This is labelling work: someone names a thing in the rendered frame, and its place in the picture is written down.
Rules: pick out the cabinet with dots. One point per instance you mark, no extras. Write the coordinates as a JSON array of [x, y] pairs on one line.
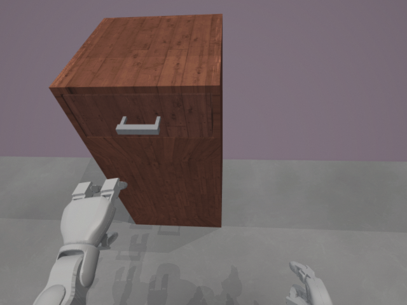
[[172, 181]]

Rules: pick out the left robot hand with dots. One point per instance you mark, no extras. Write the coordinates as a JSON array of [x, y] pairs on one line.
[[86, 219]]

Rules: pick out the drawer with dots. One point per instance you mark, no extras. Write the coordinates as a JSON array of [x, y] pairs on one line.
[[182, 114]]

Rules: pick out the handle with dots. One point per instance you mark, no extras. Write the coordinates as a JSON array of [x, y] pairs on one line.
[[123, 129]]

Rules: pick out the right robot hand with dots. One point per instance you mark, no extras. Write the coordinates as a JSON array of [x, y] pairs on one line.
[[315, 293]]

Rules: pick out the left robot forearm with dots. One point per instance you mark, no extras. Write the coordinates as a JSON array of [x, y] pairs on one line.
[[71, 276]]

